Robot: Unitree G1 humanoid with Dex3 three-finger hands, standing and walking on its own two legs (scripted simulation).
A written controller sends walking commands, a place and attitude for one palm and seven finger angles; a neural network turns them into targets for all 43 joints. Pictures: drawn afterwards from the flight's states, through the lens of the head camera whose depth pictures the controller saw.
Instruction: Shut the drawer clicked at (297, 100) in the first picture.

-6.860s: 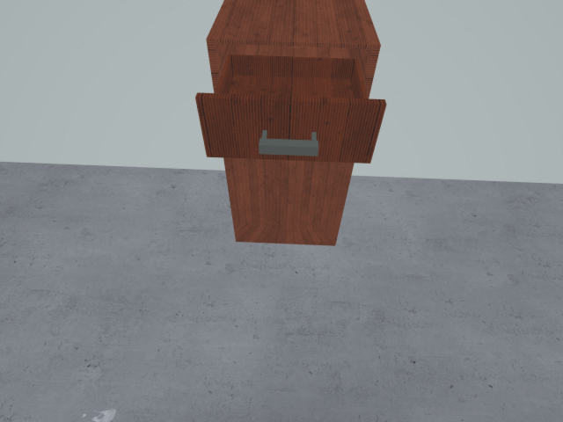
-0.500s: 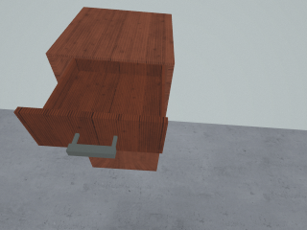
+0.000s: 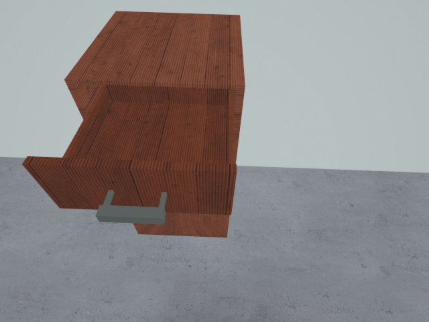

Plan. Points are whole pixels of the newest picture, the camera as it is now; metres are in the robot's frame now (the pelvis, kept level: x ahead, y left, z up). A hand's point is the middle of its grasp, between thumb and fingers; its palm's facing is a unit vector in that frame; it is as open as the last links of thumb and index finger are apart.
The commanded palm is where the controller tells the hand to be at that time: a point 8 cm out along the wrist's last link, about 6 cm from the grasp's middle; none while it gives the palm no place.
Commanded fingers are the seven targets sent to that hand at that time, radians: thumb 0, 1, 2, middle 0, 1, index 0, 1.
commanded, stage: come to a stop and stand still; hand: left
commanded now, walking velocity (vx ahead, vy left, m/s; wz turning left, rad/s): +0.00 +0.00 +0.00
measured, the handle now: (134, 205) +0.33 +0.18 +0.02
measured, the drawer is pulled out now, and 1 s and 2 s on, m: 0.26 0.26 0.26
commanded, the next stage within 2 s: look again from close up in 0.98 s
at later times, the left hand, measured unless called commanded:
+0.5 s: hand out of the picture +0.08 +0.21 -0.17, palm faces -0.03 -0.98 -0.21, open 7.3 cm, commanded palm none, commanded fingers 0.00 0.90 0.90 -0.20 -0.30 -0.20 -0.30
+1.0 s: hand out of the picture +0.01 +0.22 -0.18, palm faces -0.02 -0.99 -0.17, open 7.3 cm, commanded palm none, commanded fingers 0.00 0.90 0.90 -0.20 -0.30 -0.20 -0.30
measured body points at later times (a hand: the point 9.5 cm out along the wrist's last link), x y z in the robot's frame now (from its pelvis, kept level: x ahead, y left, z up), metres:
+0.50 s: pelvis +0.03 +0.04 +0.00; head +0.04 +0.04 +0.45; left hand +0.08 +0.26 -0.15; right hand +0.03 -0.19 -0.16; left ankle +0.03 +0.07 -0.73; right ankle -0.01 -0.07 -0.73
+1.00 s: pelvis +0.03 +0.06 +0.00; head +0.05 +0.07 +0.45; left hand +0.01 +0.27 -0.16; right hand +0.01 -0.16 -0.16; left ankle +0.03 +0.07 -0.73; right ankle -0.01 -0.07 -0.73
